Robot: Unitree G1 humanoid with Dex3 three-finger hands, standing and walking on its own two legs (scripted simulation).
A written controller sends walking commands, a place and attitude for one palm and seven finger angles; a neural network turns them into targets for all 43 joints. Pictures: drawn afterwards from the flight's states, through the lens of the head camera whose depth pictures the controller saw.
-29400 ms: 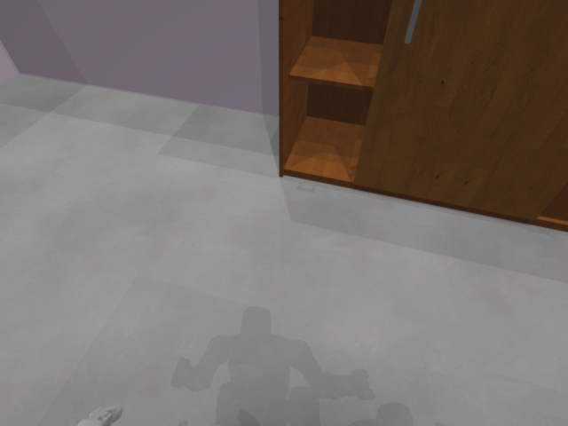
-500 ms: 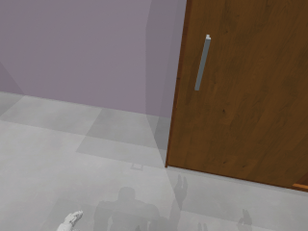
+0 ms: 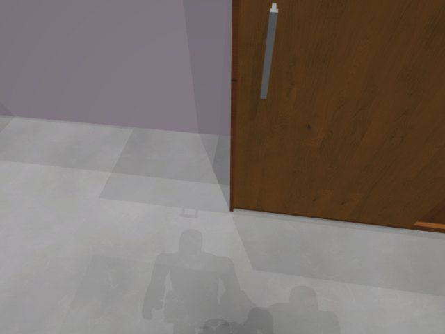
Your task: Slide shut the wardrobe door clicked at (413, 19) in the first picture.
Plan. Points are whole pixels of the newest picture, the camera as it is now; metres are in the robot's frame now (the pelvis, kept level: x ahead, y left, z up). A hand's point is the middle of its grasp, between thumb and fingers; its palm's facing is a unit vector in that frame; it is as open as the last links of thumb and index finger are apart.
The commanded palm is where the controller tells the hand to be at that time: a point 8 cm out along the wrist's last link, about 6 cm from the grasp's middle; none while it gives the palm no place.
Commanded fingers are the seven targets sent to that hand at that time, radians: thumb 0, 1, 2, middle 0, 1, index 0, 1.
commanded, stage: let the arm hang, fingers relaxed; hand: right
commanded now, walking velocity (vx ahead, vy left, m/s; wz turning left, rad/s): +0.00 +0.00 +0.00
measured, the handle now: (268, 55) +0.73 -0.08 +0.11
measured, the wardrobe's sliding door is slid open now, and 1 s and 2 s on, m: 0.00 0.00 0.00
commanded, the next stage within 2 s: look to check the result in 0.66 s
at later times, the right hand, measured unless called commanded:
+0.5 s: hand out of the picture +0.05 -0.20 -0.17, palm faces -0.04 +0.98 -0.20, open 7.3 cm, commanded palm none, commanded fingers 0.00 -0.90 -0.90 0.20 0.30 0.20 0.30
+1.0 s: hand out of the picture +0.03 -0.18 -0.17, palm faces -0.04 +0.98 -0.19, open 7.4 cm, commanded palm none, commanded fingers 0.00 -0.90 -0.90 0.20 0.30 0.20 0.30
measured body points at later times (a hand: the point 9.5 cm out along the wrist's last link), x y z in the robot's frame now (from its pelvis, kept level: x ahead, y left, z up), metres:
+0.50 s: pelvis +0.02 -0.02 +0.01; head +0.03 -0.02 +0.45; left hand +0.02 +0.21 -0.15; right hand +0.06 -0.25 -0.15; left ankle +0.00 +0.12 -0.74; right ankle +0.03 -0.11 -0.74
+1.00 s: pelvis +0.02 -0.01 +0.01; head +0.05 -0.01 +0.46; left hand +0.02 +0.21 -0.16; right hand +0.03 -0.24 -0.16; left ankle +0.00 +0.12 -0.74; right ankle +0.03 -0.11 -0.74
